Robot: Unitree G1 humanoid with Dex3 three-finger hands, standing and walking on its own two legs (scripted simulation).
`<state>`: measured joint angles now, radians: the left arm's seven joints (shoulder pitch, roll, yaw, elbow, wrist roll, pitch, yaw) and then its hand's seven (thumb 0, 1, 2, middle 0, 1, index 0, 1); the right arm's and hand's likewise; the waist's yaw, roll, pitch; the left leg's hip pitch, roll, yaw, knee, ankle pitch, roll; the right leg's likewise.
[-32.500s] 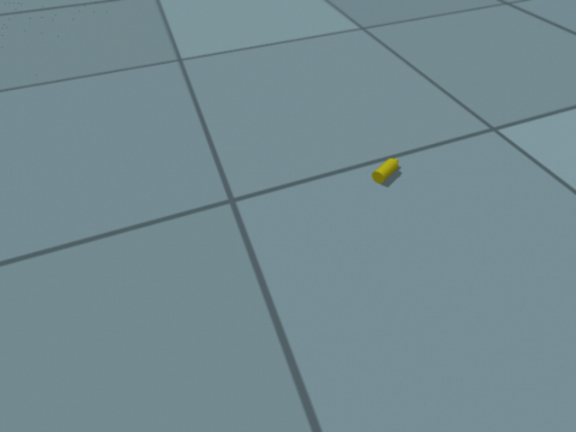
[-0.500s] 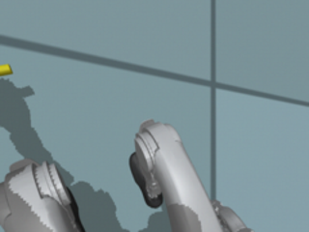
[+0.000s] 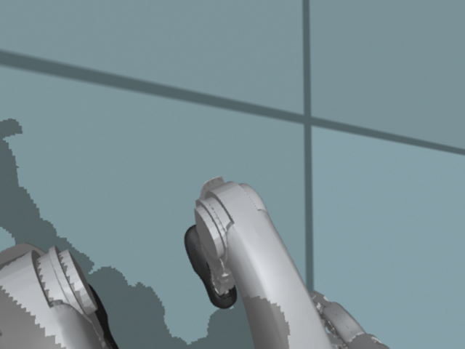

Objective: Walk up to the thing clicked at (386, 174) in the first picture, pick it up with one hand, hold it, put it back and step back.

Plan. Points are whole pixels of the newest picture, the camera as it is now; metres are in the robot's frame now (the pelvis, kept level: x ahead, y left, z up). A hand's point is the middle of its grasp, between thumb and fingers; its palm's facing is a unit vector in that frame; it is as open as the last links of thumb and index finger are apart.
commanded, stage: rest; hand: left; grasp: from above
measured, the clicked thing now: out of the picture +0.51 +0.32 -0.26
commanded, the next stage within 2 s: open in 0.76 s
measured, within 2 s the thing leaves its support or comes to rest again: rests again in 0.98 s
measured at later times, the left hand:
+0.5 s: hand out of the picture +0.50 +0.32 -0.24, palm faces -0.45 -0.12 -0.89, open 9.5 cm
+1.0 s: hand out of the picture +0.50 +0.32 -0.24, palm faces -0.45 -0.12 -0.89, open 9.5 cm
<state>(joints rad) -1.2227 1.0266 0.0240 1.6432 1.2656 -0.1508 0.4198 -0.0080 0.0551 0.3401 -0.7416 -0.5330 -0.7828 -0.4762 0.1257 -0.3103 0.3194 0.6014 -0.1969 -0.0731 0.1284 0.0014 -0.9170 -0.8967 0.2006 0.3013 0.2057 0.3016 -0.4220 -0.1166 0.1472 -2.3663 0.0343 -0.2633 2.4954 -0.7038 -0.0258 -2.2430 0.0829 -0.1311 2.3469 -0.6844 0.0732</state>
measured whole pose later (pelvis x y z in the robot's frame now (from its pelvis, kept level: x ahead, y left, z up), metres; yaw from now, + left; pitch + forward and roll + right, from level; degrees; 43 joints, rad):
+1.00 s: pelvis +0.00 +0.00 +0.00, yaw -2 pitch +29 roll -15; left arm -1.24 1.11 0.01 1.67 1.25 -0.17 0.45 -0.01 0.13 0.27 -0.77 -0.39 -0.80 -0.35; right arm 0.10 -0.34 0.38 0.57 -0.22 -0.11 0.13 0.00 -0.91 -0.90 0.20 0.30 0.21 0.30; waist -0.45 -0.15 0.20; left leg -2.36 0.04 -0.29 2.51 -0.70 -0.02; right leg -2.23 0.09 -0.15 2.33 -0.67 0.08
